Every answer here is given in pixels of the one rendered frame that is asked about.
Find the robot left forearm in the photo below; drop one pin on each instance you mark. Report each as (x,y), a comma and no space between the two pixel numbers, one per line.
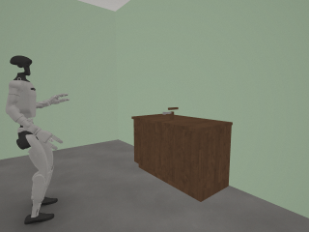
(42,104)

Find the right robot hand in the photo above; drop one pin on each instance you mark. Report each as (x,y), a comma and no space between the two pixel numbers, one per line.
(44,135)

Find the left robot hand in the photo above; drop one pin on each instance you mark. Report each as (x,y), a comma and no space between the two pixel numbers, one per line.
(55,99)

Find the counter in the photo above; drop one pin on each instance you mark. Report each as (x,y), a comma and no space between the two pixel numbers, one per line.
(188,153)

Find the robot right upper arm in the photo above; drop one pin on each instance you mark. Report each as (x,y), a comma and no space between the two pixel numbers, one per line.
(15,89)

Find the left robot foot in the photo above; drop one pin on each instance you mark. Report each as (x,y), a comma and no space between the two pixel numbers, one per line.
(48,201)

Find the robot right shin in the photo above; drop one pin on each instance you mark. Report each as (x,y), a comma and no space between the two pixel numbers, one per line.
(38,192)

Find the robot right forearm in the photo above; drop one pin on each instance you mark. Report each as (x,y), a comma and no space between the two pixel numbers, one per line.
(23,121)

